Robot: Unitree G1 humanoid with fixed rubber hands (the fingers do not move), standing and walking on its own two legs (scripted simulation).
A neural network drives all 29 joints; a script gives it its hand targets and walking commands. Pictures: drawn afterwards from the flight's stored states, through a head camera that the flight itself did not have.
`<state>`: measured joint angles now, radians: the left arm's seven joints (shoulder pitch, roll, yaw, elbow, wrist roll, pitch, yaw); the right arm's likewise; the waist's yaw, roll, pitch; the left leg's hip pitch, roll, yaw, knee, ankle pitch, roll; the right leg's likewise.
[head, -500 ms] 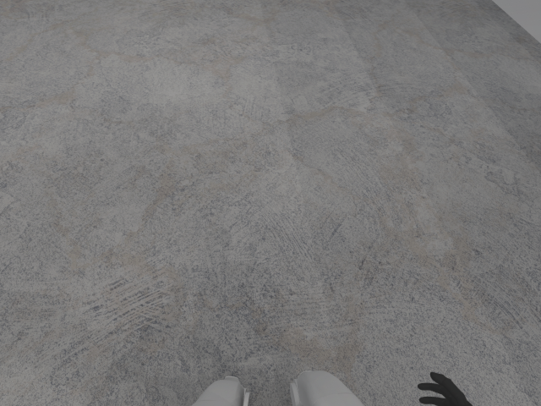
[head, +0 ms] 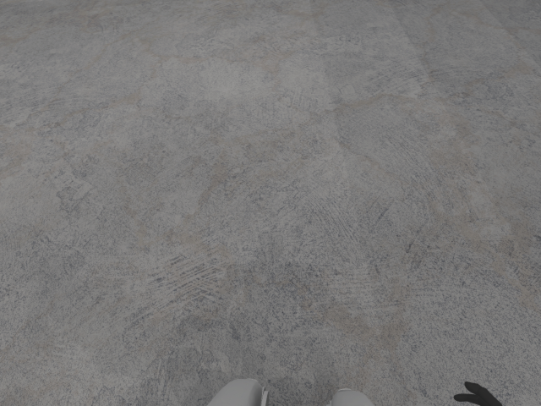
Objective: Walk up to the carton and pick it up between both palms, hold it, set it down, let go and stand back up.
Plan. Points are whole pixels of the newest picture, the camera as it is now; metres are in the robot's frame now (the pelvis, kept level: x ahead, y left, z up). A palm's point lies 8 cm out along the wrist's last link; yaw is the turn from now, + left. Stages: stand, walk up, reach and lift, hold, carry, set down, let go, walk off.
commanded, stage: walk up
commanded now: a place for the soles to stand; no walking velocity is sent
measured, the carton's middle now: out of the picture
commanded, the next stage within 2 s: none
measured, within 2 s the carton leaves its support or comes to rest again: neither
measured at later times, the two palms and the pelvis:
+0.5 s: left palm out of the picture -0.05 +0.42 -0.11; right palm out of the picture +0.06 -0.17 -0.11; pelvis -0.08 +0.09 -0.01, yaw +6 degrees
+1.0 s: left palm out of the picture -0.08 +0.45 -0.11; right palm out of the picture +0.01 -0.16 -0.11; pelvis -0.09 +0.14 -0.01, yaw +12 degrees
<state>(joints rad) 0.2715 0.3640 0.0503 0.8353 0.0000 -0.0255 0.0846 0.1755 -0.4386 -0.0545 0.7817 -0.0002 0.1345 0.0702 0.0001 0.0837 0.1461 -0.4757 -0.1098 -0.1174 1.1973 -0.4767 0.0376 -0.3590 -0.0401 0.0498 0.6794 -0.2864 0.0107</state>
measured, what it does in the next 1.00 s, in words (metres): steps to the left: left foot, then right foot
